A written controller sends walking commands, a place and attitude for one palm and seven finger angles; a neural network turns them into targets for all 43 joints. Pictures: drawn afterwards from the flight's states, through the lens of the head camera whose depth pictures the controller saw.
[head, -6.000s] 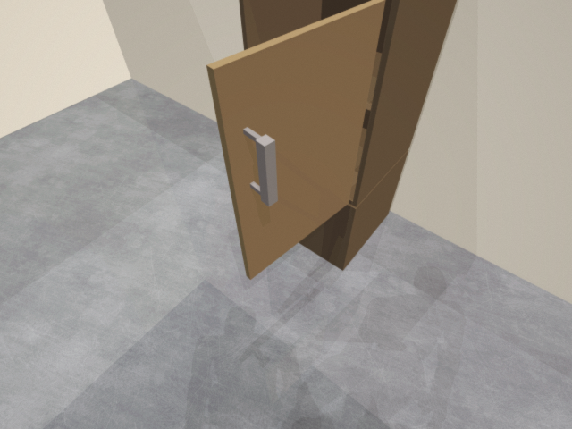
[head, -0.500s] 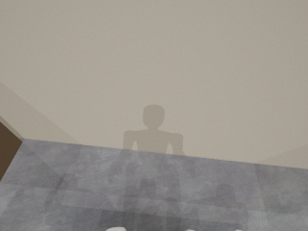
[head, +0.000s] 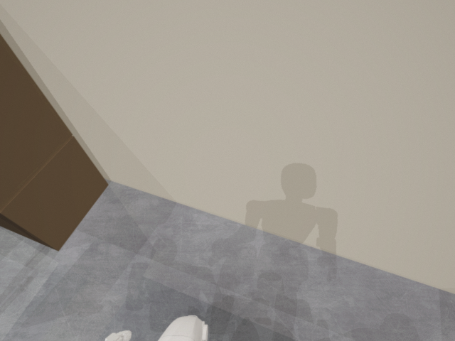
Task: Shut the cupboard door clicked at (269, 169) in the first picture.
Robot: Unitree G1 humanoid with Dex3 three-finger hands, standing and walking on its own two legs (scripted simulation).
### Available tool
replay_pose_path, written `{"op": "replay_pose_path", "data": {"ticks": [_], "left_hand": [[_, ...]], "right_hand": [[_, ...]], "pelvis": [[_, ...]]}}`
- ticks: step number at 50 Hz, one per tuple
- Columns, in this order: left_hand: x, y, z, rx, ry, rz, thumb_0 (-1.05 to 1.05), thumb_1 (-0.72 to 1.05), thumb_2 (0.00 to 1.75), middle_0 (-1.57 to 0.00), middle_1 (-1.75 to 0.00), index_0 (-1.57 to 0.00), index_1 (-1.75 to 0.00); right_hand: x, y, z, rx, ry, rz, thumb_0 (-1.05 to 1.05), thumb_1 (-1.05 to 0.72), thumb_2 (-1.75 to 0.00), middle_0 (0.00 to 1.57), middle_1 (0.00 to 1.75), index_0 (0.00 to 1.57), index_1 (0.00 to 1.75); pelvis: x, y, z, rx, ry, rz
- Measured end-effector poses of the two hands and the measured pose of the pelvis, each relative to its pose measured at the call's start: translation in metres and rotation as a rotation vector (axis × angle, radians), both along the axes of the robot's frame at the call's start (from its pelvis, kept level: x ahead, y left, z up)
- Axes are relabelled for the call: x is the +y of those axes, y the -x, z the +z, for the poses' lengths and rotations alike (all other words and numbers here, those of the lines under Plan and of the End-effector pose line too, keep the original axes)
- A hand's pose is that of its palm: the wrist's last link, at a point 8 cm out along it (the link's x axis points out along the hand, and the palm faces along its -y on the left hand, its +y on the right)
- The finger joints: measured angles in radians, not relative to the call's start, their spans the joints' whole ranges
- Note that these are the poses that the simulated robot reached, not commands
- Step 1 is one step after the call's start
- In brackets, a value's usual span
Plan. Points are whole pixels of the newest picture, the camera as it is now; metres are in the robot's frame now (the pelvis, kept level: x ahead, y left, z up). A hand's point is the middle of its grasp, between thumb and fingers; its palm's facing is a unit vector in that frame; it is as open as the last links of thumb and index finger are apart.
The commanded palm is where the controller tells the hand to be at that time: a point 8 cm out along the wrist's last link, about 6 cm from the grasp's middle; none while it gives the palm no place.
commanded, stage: turn to face it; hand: left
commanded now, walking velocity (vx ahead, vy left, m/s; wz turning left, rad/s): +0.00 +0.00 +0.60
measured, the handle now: out of the picture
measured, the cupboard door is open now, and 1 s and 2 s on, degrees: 82 82 82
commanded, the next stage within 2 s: take the last steps up to it in 1.56 s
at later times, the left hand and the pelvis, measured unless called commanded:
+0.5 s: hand out of the picture +0.03 +0.25 -0.16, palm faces +0.31 -0.91 -0.27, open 7.3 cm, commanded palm none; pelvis +0.00 +0.02 +0.00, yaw +17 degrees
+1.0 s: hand out of the picture -0.07 +0.20 -0.19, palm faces +0.61 -0.76 -0.23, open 7.3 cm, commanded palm none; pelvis +0.01 +0.01 -0.02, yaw +37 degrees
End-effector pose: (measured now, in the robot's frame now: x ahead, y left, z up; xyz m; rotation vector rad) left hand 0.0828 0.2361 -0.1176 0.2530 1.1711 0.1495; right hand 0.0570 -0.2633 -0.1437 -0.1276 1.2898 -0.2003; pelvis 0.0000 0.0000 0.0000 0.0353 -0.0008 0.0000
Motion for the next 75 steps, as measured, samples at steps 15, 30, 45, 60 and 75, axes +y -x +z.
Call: {"op": "replay_pose_path", "data": {"ticks": [15,30,45,60,75], "left_hand": [[0.055,0.101,-0.04,0.139,0.035,0.293,0.0,0.91,0.9,-0.2,-0.3,-0.21,-0.3],[0.041,0.064,-0.006,-0.052,-0.014,0.374,0.0,0.91,0.9,-0.19,-0.3,-0.2,-0.3],[-0.015,0.136,-0.012,0.017,0.043,0.601,0.0,0.92,0.9,-0.2,-0.3,-0.21,-0.3],[0.015,0.207,-0.021,0.07,0.039,0.824,0.01,0.91,0.9,-0.19,-0.3,-0.2,-0.3],[-0.035,0.166,0.0,-0.025,-0.019,0.917,0.0,0.91,0.9,-0.2,-0.3,-0.2,-0.3]], "right_hand": [[0.061,-0.103,0.017,-0.141,0.066,0.313,0.0,-0.91,-0.9,0.19,0.3,0.2,0.29],[0.051,-0.094,0.0,-0.019,0.009,0.395,0.0,-0.9,-0.9,0.2,0.3,0.21,0.3],[0.064,-0.153,0.008,0.014,0.022,0.6,0.0,-0.91,-0.9,0.19,0.3,0.2,0.29],[0.15,-0.191,0.022,-0.103,0.041,0.844,0.0,-0.9,-0.9,0.2,0.3,0.2,0.3],[0.137,-0.228,-0.01,0.018,-0.009,0.924,0.0,-0.91,-0.9,0.2,0.3,0.2,0.3]], "pelvis": [[0.027,0.0,-0.015,0.007,0.028,0.203],[-0.002,-0.01,-0.007,0.012,0.035,0.365],[-0.013,-0.018,0.0,0.0,0.002,0.584],[0.011,-0.013,-0.002,0.006,0.048,0.749],[-0.015,-0.051,-0.004,-0.008,0.003,0.914]]}}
